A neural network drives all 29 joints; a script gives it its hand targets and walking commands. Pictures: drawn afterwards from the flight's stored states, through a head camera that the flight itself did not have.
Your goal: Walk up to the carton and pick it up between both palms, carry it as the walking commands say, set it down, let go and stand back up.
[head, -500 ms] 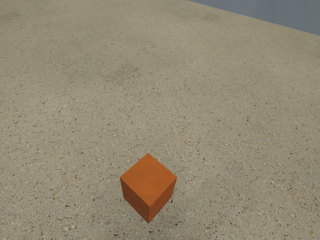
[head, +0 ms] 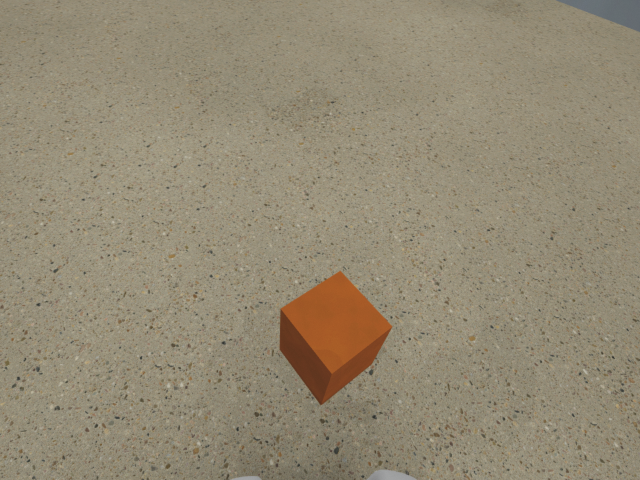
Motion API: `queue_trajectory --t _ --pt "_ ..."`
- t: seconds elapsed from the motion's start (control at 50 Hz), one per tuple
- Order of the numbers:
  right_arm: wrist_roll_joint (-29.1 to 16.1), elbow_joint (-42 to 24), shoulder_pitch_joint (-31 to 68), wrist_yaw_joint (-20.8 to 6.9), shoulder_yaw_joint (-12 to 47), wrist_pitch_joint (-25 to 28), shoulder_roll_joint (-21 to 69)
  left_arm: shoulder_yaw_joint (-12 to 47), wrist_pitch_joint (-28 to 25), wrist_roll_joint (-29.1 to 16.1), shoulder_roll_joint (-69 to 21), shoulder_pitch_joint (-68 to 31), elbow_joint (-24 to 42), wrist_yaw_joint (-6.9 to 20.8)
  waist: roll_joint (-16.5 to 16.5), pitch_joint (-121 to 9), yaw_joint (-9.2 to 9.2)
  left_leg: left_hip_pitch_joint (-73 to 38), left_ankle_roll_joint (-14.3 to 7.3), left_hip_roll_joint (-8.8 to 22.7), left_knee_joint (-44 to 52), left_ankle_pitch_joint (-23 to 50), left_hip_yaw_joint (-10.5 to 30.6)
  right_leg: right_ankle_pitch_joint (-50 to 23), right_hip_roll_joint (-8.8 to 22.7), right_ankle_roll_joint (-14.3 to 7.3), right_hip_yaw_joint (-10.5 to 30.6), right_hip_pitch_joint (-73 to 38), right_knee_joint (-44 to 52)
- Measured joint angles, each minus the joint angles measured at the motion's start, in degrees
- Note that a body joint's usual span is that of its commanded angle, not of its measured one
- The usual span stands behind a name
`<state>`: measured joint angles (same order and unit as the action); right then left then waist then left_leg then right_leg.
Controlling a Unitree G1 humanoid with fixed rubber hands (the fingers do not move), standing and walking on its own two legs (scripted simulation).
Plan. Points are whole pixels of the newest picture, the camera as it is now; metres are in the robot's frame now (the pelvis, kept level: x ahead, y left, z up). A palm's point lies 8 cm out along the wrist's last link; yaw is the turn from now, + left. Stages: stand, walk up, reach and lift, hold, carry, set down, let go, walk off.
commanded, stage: walk up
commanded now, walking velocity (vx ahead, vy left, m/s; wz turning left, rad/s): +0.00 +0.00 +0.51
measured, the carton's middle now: (330, 339) +0.55 -0.09 -0.62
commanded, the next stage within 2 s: none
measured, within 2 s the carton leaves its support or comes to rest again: neither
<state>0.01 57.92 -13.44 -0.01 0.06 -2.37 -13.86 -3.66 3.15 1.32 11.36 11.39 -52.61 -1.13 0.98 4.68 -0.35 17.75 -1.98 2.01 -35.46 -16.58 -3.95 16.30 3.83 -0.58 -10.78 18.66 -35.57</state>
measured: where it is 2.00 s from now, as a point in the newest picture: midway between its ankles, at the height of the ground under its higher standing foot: (419, 454)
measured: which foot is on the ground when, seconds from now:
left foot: down 0.00-0.68, up 0.70-1.00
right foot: up 0.00-0.68, down 0.70-1.00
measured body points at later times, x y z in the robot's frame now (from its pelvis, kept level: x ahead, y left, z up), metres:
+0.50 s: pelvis -0.03 -0.07 +0.02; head +0.00 +0.01 +0.47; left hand -0.02 +0.20 -0.15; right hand +0.06 -0.33 -0.09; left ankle +0.02 +0.07 -0.73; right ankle -0.02 -0.20 -0.63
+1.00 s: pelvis +0.04 -0.27 +0.00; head +0.09 -0.30 +0.45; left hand -0.04 -0.04 -0.13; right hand +0.19 -0.47 -0.17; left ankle -0.01 -0.15 -0.66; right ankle -0.04 -0.28 -0.73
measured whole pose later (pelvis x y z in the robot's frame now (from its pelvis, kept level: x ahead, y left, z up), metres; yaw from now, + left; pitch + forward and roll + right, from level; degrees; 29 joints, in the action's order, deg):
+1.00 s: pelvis +0.04 -0.27 +0.00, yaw +26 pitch +1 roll +5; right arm 0.0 57.9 -11.6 2.1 -0.3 -5.3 -14.6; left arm -2.5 3.0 1.2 7.0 17.7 -52.7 -1.6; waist -1.7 1.5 0.0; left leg 30.7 5.0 1.3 -60.2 -20.9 -7.9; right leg 23.3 -1.9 -5.7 -15.2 6.0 -26.0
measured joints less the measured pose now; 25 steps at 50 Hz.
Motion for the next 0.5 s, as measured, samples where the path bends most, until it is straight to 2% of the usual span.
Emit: queue_trajectory --t 0.02,0.06,0.18,0.32,0.5 --pt "0.0 0.0 -0.2 0.1 0.0 0.2 0.2 0.0 0.6 0.0 0.3 0.0 0.0 0.0 -0.1 0.5 -0.02 0.0 -0.9 0.0 0.3 0.2 0.6 2.9 -0.1 0.0 0.0 1.4 -5.1" --pt "0.0 0.0 -1.0 0.3 0.0 0.3 0.4 0.0 1.2 0.0 1.0 -0.3 0.4 0.0 -0.6 0.7 -0.01 0.0 -1.7 0.0 2.4 1.6 2.6 4.3 -0.5 0.0 0.0 4.2 -14.0" --pt "0.0 0.0 -1.7 1.5 0.0 0.6 0.4 -0.8 2.2 0.8 4.5 -1.0 0.9 1.6 -0.1 1.1 0.03 0.0 -1.2 0.0 9.5 7.3 8.5 2.3 -0.6 0.0 0.9 8.8 -27.8" --pt "0.0 0.0 -2.3 2.1 0.0 1.6 0.5 -1.2 3.2 0.8 7.4 -1.1 0.9 3.2 1.9 2.1 0.05 0.0 1.0 0.0 13.8 11.3 13.9 0.3 -1.2 0.0 1.1 9.9 -28.0" --pt "0.0 0.0 -2.8 2.1 0.0 1.5 0.5 -1.2 3.4 1.3 5.3 -1.1 1.0 3.5 1.7 0.3 0.07 0.0 2.8 0.0 15.5 13.0 17.7 0.5 -2.0 0.0 1.2 7.5 -25.0"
